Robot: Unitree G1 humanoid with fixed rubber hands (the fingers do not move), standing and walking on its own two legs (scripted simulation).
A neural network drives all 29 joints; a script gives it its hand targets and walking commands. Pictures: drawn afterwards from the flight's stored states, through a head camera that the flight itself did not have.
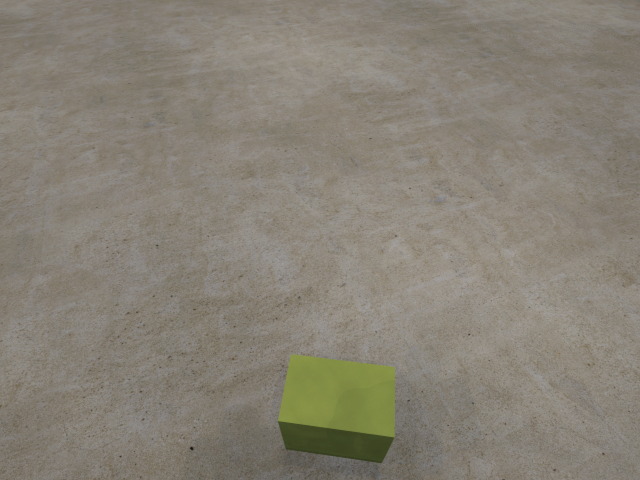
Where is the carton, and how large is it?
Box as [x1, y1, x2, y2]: [278, 354, 394, 462]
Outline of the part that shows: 291,354 278,418 285,447 287,449 381,462 394,437 394,367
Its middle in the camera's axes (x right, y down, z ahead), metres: +0.04 +0.47 +1.06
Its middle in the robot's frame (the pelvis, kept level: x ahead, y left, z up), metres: +0.40 -0.03 -0.64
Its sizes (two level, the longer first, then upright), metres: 0.277 0.171 0.264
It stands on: the floor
